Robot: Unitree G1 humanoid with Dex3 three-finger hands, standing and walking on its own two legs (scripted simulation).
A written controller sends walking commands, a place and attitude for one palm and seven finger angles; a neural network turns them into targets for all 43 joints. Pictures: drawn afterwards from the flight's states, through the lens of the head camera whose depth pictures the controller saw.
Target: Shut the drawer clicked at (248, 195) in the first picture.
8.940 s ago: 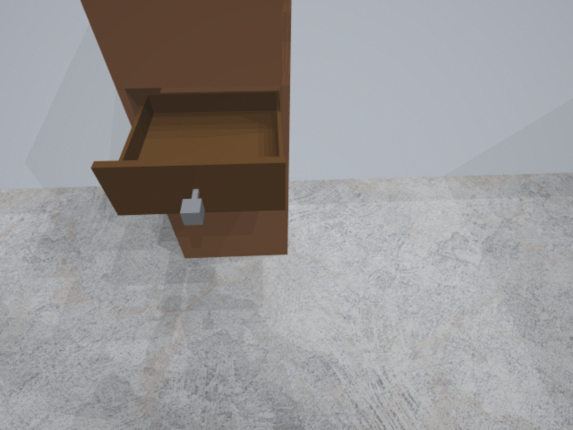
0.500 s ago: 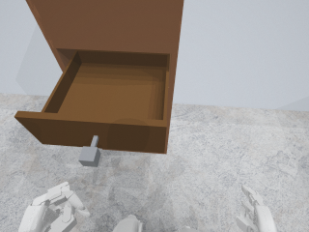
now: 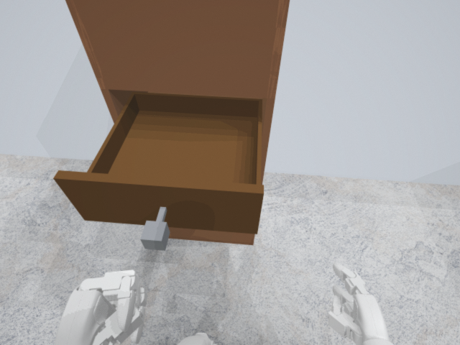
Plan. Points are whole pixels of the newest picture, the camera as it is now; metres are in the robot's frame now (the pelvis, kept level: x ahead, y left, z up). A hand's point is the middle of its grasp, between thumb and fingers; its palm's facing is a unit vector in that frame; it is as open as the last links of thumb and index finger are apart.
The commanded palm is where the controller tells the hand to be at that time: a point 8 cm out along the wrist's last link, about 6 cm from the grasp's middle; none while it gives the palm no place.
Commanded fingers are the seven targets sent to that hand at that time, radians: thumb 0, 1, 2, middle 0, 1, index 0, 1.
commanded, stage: raise the hand and make a fist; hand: left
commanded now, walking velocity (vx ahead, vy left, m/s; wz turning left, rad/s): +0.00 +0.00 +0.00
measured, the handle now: (158, 226) +0.33 +0.17 +0.00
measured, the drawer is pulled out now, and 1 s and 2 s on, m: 0.29 0.29 0.29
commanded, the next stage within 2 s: bring the fist close to the handle in 0.40 s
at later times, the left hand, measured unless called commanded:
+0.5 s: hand (144, 312) +0.16 +0.13 +0.09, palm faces +0.01 -1.00 -0.01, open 3.3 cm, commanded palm +0.11 +0.19 +0.10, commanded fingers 0.00 0.90 0.90 -1.40 -1.60 -1.40 -1.60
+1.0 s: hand (155, 302) +0.18 +0.13 +0.05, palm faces +0.02 -1.00 -0.03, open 3.3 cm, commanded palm +0.15 +0.18 +0.05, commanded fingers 0.00 0.90 0.90 -1.40 -1.60 -1.40 -1.60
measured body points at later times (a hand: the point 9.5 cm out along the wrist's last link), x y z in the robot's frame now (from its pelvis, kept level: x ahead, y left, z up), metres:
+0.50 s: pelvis +0.01 +0.00 +0.00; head +0.04 -0.01 +0.45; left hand +0.15 +0.18 +0.10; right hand +0.21 -0.23 -0.06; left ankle +0.03 +0.08 -0.67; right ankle -0.01 -0.10 -0.67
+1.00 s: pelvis +0.01 -0.02 -0.02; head +0.06 -0.02 +0.43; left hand +0.17 +0.18 +0.05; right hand +0.19 -0.25 -0.09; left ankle +0.03 +0.08 -0.67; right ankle -0.01 -0.10 -0.67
